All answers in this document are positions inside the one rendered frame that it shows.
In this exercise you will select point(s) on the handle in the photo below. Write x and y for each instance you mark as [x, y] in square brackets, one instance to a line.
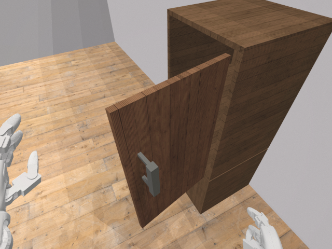
[152, 179]

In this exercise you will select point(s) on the robot right hand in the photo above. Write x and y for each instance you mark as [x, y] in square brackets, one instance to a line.
[265, 238]

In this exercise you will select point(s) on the robot left hand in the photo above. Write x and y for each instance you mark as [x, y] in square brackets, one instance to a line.
[25, 182]

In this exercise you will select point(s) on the robot left forearm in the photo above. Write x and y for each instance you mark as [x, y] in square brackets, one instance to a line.
[6, 239]

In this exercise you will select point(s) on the cupboard door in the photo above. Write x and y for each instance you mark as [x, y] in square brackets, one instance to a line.
[171, 124]

